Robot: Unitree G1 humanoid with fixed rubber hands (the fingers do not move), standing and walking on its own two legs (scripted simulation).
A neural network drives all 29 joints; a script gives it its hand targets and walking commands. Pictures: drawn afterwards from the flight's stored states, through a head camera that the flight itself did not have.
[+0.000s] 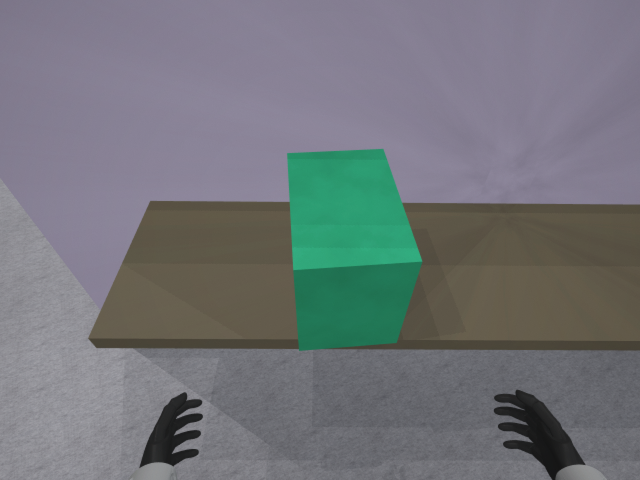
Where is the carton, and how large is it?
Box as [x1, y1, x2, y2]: [287, 149, 421, 350]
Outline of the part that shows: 383,149 287,153 293,272 299,350 396,342 421,264 421,259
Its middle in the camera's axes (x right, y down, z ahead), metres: +0.03 +0.02 +0.64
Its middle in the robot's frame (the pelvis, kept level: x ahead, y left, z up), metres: +0.45 -0.01 -0.01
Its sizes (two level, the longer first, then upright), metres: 0.246 0.162 0.213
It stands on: a table, 0.67 m high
